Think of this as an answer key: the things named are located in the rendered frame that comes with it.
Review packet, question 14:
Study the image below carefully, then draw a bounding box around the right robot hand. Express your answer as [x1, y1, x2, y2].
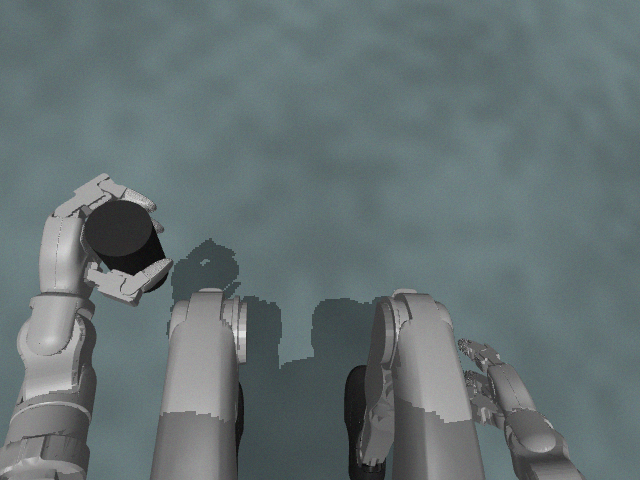
[458, 339, 537, 431]

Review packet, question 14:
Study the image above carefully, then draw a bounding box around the left robot arm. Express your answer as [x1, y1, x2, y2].
[0, 292, 97, 480]

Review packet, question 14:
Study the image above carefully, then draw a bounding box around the right robot arm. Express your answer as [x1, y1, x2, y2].
[504, 410, 586, 480]

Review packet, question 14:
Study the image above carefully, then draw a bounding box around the right robot foot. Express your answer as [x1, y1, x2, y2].
[344, 365, 386, 480]

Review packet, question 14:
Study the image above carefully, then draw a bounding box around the can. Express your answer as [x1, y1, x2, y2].
[84, 200, 169, 293]

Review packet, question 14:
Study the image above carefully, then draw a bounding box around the left robot hand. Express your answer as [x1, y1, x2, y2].
[38, 173, 174, 307]

